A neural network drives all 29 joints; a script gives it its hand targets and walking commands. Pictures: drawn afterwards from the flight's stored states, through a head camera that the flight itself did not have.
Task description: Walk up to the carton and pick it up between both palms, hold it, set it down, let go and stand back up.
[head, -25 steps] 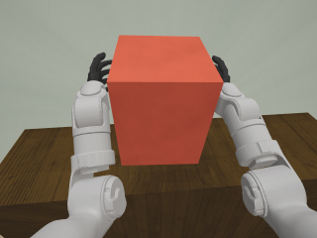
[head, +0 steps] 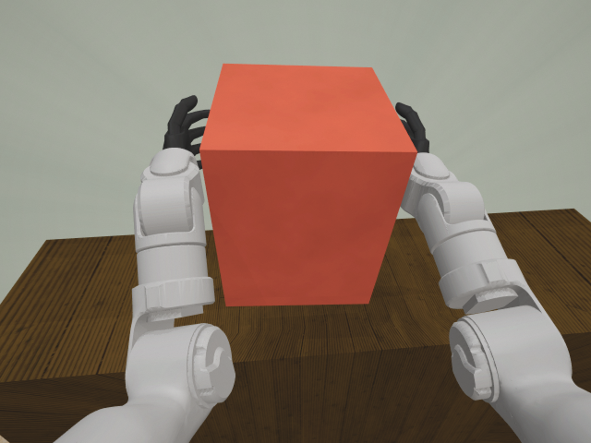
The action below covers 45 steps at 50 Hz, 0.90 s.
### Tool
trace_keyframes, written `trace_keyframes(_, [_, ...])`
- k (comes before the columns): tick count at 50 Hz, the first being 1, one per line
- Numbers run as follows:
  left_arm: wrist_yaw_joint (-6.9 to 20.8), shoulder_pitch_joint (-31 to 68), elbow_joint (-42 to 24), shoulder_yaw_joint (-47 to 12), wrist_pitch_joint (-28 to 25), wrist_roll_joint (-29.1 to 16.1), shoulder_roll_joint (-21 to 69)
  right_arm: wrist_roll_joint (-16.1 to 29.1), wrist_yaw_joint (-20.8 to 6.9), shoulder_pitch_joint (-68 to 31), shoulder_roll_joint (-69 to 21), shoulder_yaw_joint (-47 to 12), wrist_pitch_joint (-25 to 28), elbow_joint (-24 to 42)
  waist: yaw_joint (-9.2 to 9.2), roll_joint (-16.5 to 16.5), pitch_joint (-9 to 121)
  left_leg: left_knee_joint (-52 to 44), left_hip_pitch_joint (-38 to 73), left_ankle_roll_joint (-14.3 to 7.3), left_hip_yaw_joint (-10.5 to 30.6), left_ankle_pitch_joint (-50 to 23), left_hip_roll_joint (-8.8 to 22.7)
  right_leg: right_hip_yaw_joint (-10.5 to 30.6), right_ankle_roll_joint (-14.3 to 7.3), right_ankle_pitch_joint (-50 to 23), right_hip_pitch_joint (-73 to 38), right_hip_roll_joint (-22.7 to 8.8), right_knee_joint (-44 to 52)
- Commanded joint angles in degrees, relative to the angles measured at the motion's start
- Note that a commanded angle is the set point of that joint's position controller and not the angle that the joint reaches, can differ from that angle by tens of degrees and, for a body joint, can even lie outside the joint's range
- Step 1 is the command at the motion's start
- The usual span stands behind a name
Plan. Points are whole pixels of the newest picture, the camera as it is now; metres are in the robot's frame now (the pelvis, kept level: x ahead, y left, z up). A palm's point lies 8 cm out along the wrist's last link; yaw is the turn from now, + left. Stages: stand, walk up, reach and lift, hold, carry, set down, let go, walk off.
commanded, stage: hold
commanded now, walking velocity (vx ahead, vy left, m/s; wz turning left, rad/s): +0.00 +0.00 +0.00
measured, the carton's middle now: (298, 187) +0.38 +0.00 +0.22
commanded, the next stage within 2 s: set down in 0.22 s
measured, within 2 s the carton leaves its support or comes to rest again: neither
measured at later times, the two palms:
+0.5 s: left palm (178, 138) +0.38 +0.15 +0.29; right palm (407, 155) +0.38 -0.14 +0.26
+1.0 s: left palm (200, 177) +0.41 +0.13 +0.22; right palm (401, 200) +0.39 -0.15 +0.18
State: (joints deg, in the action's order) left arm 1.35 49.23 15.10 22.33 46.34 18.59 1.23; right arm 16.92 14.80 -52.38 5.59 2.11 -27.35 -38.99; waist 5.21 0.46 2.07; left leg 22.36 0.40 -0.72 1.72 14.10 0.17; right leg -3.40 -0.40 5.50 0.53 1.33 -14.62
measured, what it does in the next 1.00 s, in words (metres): stands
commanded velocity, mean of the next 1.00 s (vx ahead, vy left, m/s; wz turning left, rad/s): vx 0.00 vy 0.00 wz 0.00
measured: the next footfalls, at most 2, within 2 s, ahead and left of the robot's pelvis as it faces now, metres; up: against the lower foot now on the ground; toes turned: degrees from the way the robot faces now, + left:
none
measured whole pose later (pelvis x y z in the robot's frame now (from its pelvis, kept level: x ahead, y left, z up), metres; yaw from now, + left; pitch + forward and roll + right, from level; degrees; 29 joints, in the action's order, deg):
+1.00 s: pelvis +0.01 +0.01 +0.00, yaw +2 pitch -9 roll -2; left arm 1.9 45.2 15.2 18.4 29.8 20.1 4.0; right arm 5.5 11.0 -41.5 0.6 8.6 -2.0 -40.2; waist 6.5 4.2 -5.7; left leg 21.7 2.0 -1.2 3.4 14.6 -0.6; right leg -5.0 0.2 6.3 -2.1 0.5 -13.2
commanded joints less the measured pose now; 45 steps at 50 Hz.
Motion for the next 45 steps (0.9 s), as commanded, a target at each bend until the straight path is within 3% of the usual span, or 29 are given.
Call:
trace_keyframes(1, [7.12, 38.01, -1.94, -26.99, -2.53, -8.76, 33.62, 6.80, -4.78, -46.73, -38.90, -17.79, 2.59, 19.40, 0.47, -2.46, 19.38, -3.83, -4.49, 2.99, -0.60, -16.38, -2.24, 0.76, 2.89, -9.91, -12.41, 2.80, -1.01])
trace_keyframes(7, [6.85, 39.00, -3.32, -27.73, -2.88, -9.16, 33.81, 6.60, -4.92, -46.23, -39.34, -17.73, 2.54, 19.14, 0.65, -2.65, 19.78, -3.94, -4.47, 3.04, -0.52, -15.91, -2.17, 0.68, 2.81, -8.75, -11.84, 2.81, -1.04])
trace_keyframes(11, [7.02, 37.65, -1.61, -26.53, -2.54, -8.66, 33.43, 6.60, -4.89, -47.23, -39.20, -17.93, 2.64, 20.23, -0.24, -1.84, 19.82, -4.36, -5.78, 2.42, -0.67, -14.31, -2.33, 0.96, 2.98, -8.61, -12.74, 2.54, -1.02])
trace_keyframes(12, [7.55, 40.22, -2.88, -26.92, -3.19, -10.14, 33.03, 5.64, -4.96, -50.35, -40.37, -17.63, 3.59, 22.83, 0.12, -0.87, 19.98, -4.66, -5.88, 1.86, -1.09, -13.89, -2.72, 0.38, 3.23, -7.56, -12.20, 1.98, -0.48])
trace_keyframes(17, [9.31, 42.27, 2.82, -23.28, -7.12, -7.62, 31.76, -0.83, -6.40, -49.78, -38.74, -11.39, 8.60, 16.23, 1.43, -1.63, 18.42, -6.41, -4.54, 1.56, -1.68, -8.99, -2.57, -0.86, 2.80, -2.93, -10.63, 1.00, 0.59])
trace_keyframes(22, [11.82, 35.13, 9.02, -15.30, -11.41, -1.47, 26.34, -9.33, -8.15, -42.52, -32.87, -3.92, 16.91, 8.23, 1.19, -0.44, 11.14, -9.15, -4.28, 0.89, -3.36, -5.96, -2.08, -3.11, 2.26, 0.41, -12.98, 0.25, 1.87])
trace_keyframes(25, [13.01, 30.95, 8.85, -14.20, -12.33, 0.25, 24.94, -11.67, -8.75, -38.21, -30.82, -2.79, 21.17, 6.65, 1.40, 0.26, 8.07, -9.13, -2.24, 1.13, -3.98, -9.25, -1.69, -4.47, 2.06, -0.25, -13.67, 0.33, 2.32])
trace_keyframes(29, [13.01, 28.61, 6.04, -17.63, -13.19, -0.41, 26.81, -11.72, -8.80, -38.99, -30.12, -5.96, 26.92, 12.52, 1.08, -0.33, 11.30, -6.18, 1.45, 1.84, -4.38, -17.80, -1.64, -5.55, 2.11, -4.32, -13.93, 0.37, 1.79])
trace_keyframes(33, [11.14, 26.23, 1.78, -24.30, -14.25, -2.57, 30.81, -10.57, -8.48, -41.13, -29.62, -10.94, 31.42, 19.78, 1.31, -1.96, 17.83, -1.86, 6.86, 3.39, -3.76, -29.50, -1.19, -6.45, 1.96, -11.05, -13.74, 1.05, 0.49])
trace_keyframes(40, [8.66, 25.49, -2.68, -31.63, -16.01, -5.43, 33.45, -10.48, -8.30, -38.94, -29.44, -13.23, 33.18, 22.62, 2.73, -3.69, 22.73, 0.13, 8.34, 4.76, -2.60, -33.15, -0.71, -6.51, 1.99, -14.34, -12.68, 1.17, -0.77])
trace_keyframes(45, [7.90, 24.32, -0.43, -30.69, -16.51, -5.29, 32.66, -11.41, -8.62, -36.97, -29.18, -12.04, 32.15, 20.37, 2.32, -3.03, 20.70, -1.21, 5.43, 4.30, -2.43, -28.06, -0.83, -6.10, 2.13, -13.74, -12.60, 0.79, -0.64])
